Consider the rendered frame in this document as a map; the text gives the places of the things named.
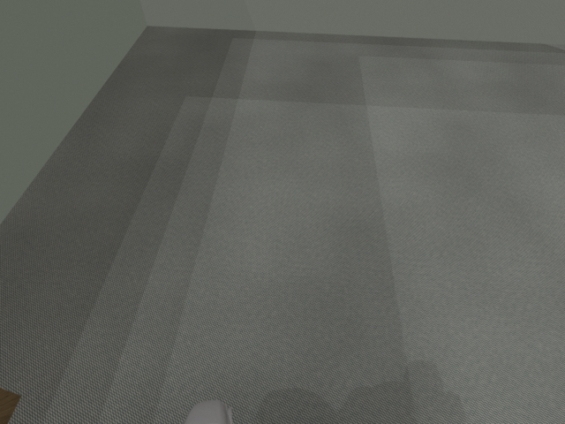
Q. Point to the left robot thigh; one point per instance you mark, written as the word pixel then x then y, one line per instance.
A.
pixel 209 412

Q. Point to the cabinet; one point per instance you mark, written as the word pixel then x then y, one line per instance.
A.
pixel 8 403

